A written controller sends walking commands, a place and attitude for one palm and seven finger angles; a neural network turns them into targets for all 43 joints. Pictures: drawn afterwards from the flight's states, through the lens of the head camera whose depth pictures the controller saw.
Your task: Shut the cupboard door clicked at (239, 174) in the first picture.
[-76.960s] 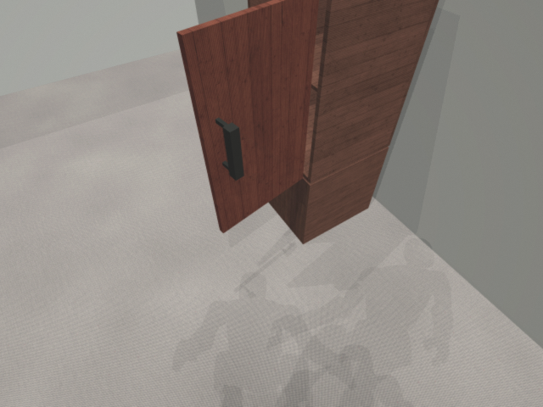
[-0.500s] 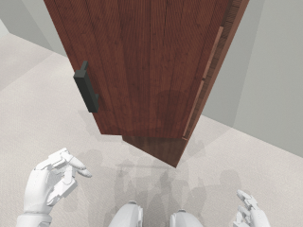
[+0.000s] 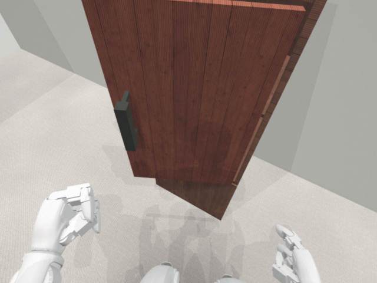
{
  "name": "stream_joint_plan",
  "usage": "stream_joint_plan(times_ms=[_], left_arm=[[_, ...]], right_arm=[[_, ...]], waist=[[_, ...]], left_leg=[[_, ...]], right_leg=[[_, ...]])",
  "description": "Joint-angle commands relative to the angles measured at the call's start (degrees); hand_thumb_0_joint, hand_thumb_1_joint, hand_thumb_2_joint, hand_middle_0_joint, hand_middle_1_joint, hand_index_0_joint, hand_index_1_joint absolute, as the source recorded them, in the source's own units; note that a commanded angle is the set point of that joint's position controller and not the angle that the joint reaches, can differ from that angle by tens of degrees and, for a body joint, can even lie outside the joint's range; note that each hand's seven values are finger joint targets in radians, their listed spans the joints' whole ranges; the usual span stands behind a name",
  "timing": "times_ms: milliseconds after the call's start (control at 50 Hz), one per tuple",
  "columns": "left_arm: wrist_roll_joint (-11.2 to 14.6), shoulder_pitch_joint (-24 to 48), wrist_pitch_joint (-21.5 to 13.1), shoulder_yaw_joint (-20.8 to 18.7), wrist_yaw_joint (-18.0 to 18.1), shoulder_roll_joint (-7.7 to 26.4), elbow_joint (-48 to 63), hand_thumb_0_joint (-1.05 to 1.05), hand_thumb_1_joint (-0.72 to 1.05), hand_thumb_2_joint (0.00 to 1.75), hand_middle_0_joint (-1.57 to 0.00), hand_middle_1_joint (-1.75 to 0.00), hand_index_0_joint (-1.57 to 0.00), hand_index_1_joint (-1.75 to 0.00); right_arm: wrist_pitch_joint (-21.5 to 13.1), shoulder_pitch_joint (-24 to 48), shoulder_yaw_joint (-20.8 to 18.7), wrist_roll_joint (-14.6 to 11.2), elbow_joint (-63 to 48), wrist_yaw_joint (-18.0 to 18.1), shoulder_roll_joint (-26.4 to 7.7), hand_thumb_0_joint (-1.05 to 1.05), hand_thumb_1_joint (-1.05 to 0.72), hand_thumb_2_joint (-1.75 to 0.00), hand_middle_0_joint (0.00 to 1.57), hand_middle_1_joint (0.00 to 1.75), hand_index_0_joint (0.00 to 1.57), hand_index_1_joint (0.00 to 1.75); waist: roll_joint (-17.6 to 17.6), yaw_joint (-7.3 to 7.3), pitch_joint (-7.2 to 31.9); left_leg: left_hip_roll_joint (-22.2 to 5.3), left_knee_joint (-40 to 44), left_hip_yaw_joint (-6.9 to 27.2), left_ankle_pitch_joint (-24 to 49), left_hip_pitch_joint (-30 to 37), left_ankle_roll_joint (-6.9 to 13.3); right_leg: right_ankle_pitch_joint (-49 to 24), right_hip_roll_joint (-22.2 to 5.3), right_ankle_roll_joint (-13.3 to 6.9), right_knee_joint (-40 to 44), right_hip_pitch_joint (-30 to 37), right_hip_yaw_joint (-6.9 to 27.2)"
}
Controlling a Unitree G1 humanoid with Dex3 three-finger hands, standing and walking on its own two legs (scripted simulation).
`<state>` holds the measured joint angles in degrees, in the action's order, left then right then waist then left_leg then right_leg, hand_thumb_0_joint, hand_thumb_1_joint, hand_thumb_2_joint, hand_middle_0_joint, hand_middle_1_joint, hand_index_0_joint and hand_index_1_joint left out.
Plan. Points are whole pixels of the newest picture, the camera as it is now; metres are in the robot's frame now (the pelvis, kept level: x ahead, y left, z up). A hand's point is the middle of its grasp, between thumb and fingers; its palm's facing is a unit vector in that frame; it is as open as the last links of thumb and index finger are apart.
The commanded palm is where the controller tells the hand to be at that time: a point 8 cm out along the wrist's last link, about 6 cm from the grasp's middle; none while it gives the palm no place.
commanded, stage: raise the hand and make a fist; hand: left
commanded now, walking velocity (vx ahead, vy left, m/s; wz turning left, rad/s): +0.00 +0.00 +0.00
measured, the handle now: (129, 121) +0.45 +0.19 +0.06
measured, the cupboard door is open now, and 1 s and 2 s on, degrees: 26 26 26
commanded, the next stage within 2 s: bring the fist close to the handle in 0.40 s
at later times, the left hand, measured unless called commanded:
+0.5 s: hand (107, 222) +0.22 +0.17 +0.06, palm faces +0.02 -1.00 -0.03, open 3.1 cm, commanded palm +0.20 +0.22 +0.06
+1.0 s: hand (113, 184) +0.28 +0.18 +0.07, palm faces +0.08 -1.00 -0.03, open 3.1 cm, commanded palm +0.26 +0.22 +0.06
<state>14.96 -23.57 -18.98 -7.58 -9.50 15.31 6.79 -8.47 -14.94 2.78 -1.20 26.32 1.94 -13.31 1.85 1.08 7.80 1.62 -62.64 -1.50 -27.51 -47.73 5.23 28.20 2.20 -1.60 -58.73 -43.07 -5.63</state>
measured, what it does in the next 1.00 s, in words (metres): stands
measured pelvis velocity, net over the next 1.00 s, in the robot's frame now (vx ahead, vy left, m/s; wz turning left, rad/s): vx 0.00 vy -0.03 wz -0.01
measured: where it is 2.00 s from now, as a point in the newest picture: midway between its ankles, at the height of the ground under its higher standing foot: outside the picture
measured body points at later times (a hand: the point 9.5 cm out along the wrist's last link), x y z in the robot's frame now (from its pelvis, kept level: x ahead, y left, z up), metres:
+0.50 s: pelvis +0.00 -0.02 +0.00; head +0.04 -0.01 +0.45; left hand +0.21 +0.22 +0.06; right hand +0.18 -0.25 -0.07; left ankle +0.03 +0.05 -0.66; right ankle +0.01 -0.11 -0.66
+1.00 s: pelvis +0.00 -0.03 +0.00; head +0.06 -0.03 +0.45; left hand +0.27 +0.23 +0.07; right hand +0.16 -0.28 -0.08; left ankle +0.03 +0.05 -0.66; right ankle +0.01 -0.11 -0.66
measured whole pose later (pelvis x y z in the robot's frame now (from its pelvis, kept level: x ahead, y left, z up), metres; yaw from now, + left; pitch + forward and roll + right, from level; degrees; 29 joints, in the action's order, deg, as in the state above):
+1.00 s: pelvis +0.00 -0.03 +0.00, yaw +0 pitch +13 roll -2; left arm 17.1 -7.7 -20.0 -12.3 -11.9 15.4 -8.5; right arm -7.9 -15.6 1.6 -1.9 30.8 2.3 -15.3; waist 1.6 0.1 8.3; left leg 0.5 -61.5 -1.5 -27.3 -47.7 3.1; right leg 28.7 3.3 -3.9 -59.3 -44.2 -5.4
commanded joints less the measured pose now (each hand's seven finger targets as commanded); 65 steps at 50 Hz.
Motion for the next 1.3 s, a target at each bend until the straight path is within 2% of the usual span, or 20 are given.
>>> stream_joint_plan(times_ms=[0,60,100,160,220,300,380,460,520,560,620,700,780,860,920,980,1040,1120,1220,1280], left_arm=[[1.24,3.77,-5.36,-2.36,0.33,2.36,8.12,0.0,0.9,0.9,-1.3,-1.5,-1.3,-1.5],[1.12,2.31,-2.29,0.71,-3.6,0.8,2.98,0.0,0.9,0.9,-1.3,-1.5,-1.3,-1.5],[1.26,3.43,-0.64,-0.41,-5.18,3.17,4.0,0.0,0.9,0.9,-1.3,-1.5,-1.3,-1.5],[1.59,5.68,-1.44,-5.22,-4.06,7.85,10.18,0.0,0.9,0.9,-1.3,-1.5,-1.3,-1.5],[2.0,7.16,-5.61,-8.99,-0.22,10.41,15.97,0.0,0.9,0.9,-1.3,-1.5,-1.3,-1.5],[1.35,4.07,-8.52,-4.65,1.62,4.57,10.95,0.0,0.9,0.9,-1.3,-1.5,-1.3,-1.5],[0.88,1.78,-4.55,0.19,-2.35,1.8,3.74,0.0,0.9,0.9,-1.3,-1.5,-1.3,-1.5],[1.61,4.72,-1.5,-2.7,-4.3,5.79,6.99,0.0,0.9,0.9,-1.3,-1.5,-1.3,-1.5],[2.13,11.9,-4.29,-7.29,-1.66,10.0,12.77,0.0,0.9,0.9,-1.3,-1.5,-1.3,-1.5],[1.61,17.6,-6.97,-8.86,0.38,10.54,10.97,0.0,0.9,0.9,-1.3,-1.5,-1.3,-1.5],[1.58,17.1,-8.38,-7.77,0.55,8.36,5.57,0.0,0.9,0.9,-1.3,-1.5,-1.3,-1.5],[1.85,14.96,-3.11,-3.18,-4.3,5.98,-1.09,0.0,0.9,0.9,-1.3,-1.5,-1.3,-1.5],[2.87,18.04,1.32,-7.0,-6.27,9.93,-2.34,0.0,0.9,0.9,-1.3,-1.5,-1.3,-1.5],[3.76,25.15,-2.69,-11.62,-2.83,11.72,-0.18,0.0,0.9,0.9,-1.3,-1.5,-1.3,-1.5],[3.26,24.26,-5.95,-10.46,-1.45,9.93,-2.31,0.0,0.9,0.9,-1.3,-1.5,-1.3,-1.5],[1.66,25.38,-5.67,-5.7,-2.86,6.89,-7.25,0.0,0.9,0.9,-1.3,-1.5,-1.3,-1.5],[1.21,26.42,-3.61,-3.65,-4.81,6.38,-8.16,0.0,0.9,0.9,-1.3,-1.5,-1.3,-1.5],[2.11,30.99,-2.92,-8.29,-3.61,10.65,-6.83,0.0,0.9,0.9,-1.3,-1.5,-1.3,-1.5],[0.95,37.27,-6.37,-10.02,0.36,11.08,-8.57,0.0,0.9,0.9,-1.3,-1.5,-1.3,-1.5],[-0.47,37.42,-6.43,-6.58,0.12,8.02,-12.71,0.0,0.9,0.9,-1.3,-1.5,-1.3,-1.5]], right_arm=[[-3.19,1.94,-3.94,0.01,-7.09,0.15,-8.53,0.0,-0.9,-0.9,0.2,0.3,0.2,0.3],[-3.28,1.23,-4.49,-0.81,-7.49,0.16,-9.65,0.0,-0.9,-0.9,0.2,0.3,0.2,0.3],[-3.53,1.12,-4.74,-1.14,-8.16,0.47,-10.0,0.0,-0.9,-0.9,0.2,0.3,0.2,0.3],[-3.63,1.69,-4.68,-0.84,-8.66,0.77,-9.49,0.0,-0.9,-0.9,0.2,0.3,0.2,0.3],[-3.88,2.51,-4.21,-0.1,-8.13,0.74,-8.51,0.0,-0.9,-0.9,0.2,0.3,0.2,0.3],[-3.89,2.55,-4.06,0.19,-6.62,-0.25,-8.06,0.0,-0.9,-0.9,0.2,0.3,0.2,0.3],[-3.29,1.98,-4.46,-0.57,-7.14,-0.37,-9.42,0.0,-0.9,-0.9,0.2,0.3,0.2,0.3],[-3.1,1.95,-4.48,-1.13,-8.67,0.6,-9.44,0.0,-0.9,-0.9,0.2,0.3,0.2,0.3],[-3.41,2.61,-3.91,-0.42,-7.84,1.38,-8.68,0.0,-0.9,-0.9,0.2,0.3,0.2,0.3],[-3.73,3.3,-3.51,-0.2,-6.04,1.34,-7.96,0.0,-0.9,-0.9,0.2,0.3,0.2,0.3],[-4.09,3.32,-3.6,-0.1,-4.74,0.86,-8.17,0.0,-0.9,-0.9,0.2,0.3,0.2,0.3],[-3.68,1.93,-3.78,-1.06,-5.02,0.58,-9.1,0.0,-0.9,-0.9,0.2,0.3,0.2,0.3],[-2.53,1.53,-3.79,-1.55,-5.74,1.26,-9.44,0.0,-0.9,-0.9,0.2,0.3,0.2,0.3],[-2.67,2.67,-3.54,-0.86,-4.78,1.41,-8.29,0.0,-0.9,-0.9,0.2,0.3,0.2,0.3],[-2.74,2.26,-3.7,-0.54,-3.97,0.75,-8.2,0.0,-0.9,-0.9,0.2,0.3,0.2,0.3],[-2.34,1.68,-4.09,-0.78,-2.97,0.18,-8.9,0.0,-0.9,-0.9,0.2,0.3,0.2,0.3],[-1.9,1.02,-4.6,-1.21,-3.29,0.23,-9.63,0.0,-0.9,-0.9,0.2,0.3,0.2,0.3],[-1.22,1.08,-4.67,-1.17,-3.17,0.91,-9.9,0.0,-0.9,-0.9,0.2,0.3,0.2,0.3],[-1.01,1.79,-4.33,-0.6,-1.61,0.75,-9.1,0.0,-0.9,-0.9,0.2,0.3,0.2,0.3],[-0.65,1.59,-4.37,-0.56,-1.17,0.14,-9.08,0.0,-0.9,-0.9,0.2,0.3,0.2,0.3]], waist=[[3.07,-1.73,7.64],[-1.25,-2.13,6.95],[-1.38,-1.81,8.67],[1.41,-0.1,12.95],[5.05,1.2,12.94],[5.04,-0.53,8.87],[0.39,-2.08,6.3],[-1.71,-1.24,9.54],[0.34,-0.98,10.91],[2.45,-1.44,9.45],[2.1,-1.67,9.41],[1.63,-1.71,11.77],[-1.72,-1.28,12.58],[-1.12,-0.63,13.47],[-0.58,-0.47,13.5],[0.8,-1.94,12.05],[0.98,-2.04,13.64],[-1.24,-1.43,16.08],[0.48,-1.16,15.74],[3.07,-1.53,15.3]], left_leg=[[-3.46,14.17,11.5,10.32,14.05,-7.13],[-2.96,13.9,10.54,8.01,10.75,-6.2],[-2.53,13.87,9.94,8.75,10.93,-5.68],[-2.26,13.66,9.12,12.27,13.11,-5.73],[-2.29,13.66,9.05,13.42,14.21,-6.25],[-2.68,12.95,9.25,10.78,12.84,-6.47],[-2.12,12.34,8.18,5.57,8.08,-4.78],[-1.35,11.67,6.72,6.55,7.72,-3.56],[-1.45,10.18,6.36,7.86,7.89,-3.4],[-1.6,9.49,6.47,6.42,7.14,-3.77],[-1.47,8.18,6.14,6.01,5.55,-3.54],[-1.18,8.79,5.31,8.71,6.19,-3.37],[-1.15,8.41,4.52,11.97,4.94,-3.05],[-1.38,8.27,4.49,13.23,5.5,-3.46],[-1.4,8.3,4.45,14.19,5.84,-3.51],[-1.51,8.78,4.43,13.66,7.29,-3.41],[-1.56,9.45,4.67,14.58,9.13,-3.18],[-1.63,10.29,4.99,15.42,10.16,-3.24],[-1.71,10.37,5.12,15.39,10.6,-3.59],[-1.96,11.08,5.33,15.6,12.51,-4.11]], right_leg=[[-7.6,0.83,-0.86,5.22,-2.28,0.3],[-6.96,0.55,-0.65,6.61,-0.52,0.76],[-7.88,0.43,-0.7,7.42,1.41,1.4],[-9.72,0.38,-1.05,6.92,3.9,1.88],[-9.78,0.73,-1.66,5.92,3.63,1.97],[-7.85,0.68,-1.35,5.12,-0.64,1.43],[-5.48,0.32,-0.79,7.41,0.15,2.42],[-5.16,-0.11,-0.49,9.48,4.32,4.3],[-5.6,0.11,-0.75,8.65,4.55,5.16],[-3.68,0.06,-0.97,7.89,1.95,5.43],[-3.04,0.03,-0.9,7.66,1.3,6.02],[-7.05,-0.64,-0.19,9.38,5.16,7.14],[-11.64,-1.83,1.05,11.49,10.22,9.85],[-14.4,-1.74,0.73,9.76,10.57,9.54],[-15.74,-1.23,0.4,8.11,9.59,8.47],[-14.94,-0.9,0.32,7.72,5.8,7.04],[-15.89,-0.91,0.5,8.28,6.28,6.92],[-16.26,-0.49,0.08,8.35,8.16,6.23],[-15.5,-0.23,-0.44,7.17,6.74,5.8],[-15.15,-0.2,-0.56,6.97,4.33,4.94]])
